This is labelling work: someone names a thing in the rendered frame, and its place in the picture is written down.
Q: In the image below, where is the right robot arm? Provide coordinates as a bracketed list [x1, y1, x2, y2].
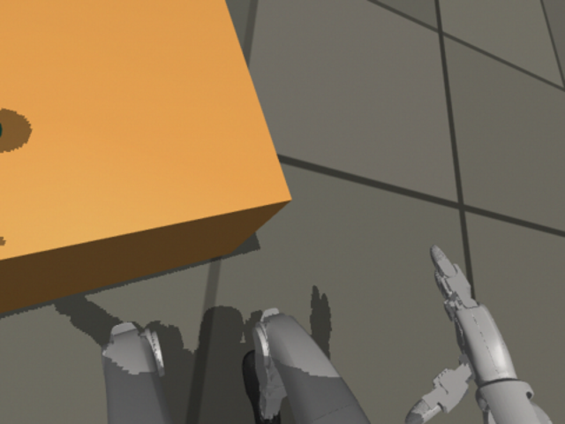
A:
[475, 378, 553, 424]

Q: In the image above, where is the right robot hand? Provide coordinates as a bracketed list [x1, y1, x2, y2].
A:
[405, 245, 517, 424]

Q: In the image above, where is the right robot foot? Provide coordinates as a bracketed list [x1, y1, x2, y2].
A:
[242, 350, 281, 424]

